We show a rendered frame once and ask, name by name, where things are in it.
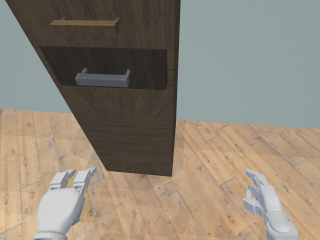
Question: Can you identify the robot right hand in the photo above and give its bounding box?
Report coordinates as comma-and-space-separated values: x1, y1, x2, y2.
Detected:
243, 168, 284, 218

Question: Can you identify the robot left forearm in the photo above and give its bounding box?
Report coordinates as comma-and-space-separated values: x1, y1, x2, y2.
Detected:
32, 230, 68, 240

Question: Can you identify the cabinet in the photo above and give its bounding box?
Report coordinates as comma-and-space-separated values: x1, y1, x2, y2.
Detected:
5, 0, 181, 177

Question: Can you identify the robot left hand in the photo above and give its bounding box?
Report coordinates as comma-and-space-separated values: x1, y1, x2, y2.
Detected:
37, 167, 97, 234

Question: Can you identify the drawer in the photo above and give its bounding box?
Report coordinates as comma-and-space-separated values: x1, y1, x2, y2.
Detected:
40, 46, 168, 91

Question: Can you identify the robot right forearm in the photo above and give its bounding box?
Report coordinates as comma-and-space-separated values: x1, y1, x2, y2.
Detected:
264, 210, 299, 240

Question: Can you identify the handle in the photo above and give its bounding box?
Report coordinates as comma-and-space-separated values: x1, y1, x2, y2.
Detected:
75, 68, 131, 88
49, 20, 119, 37

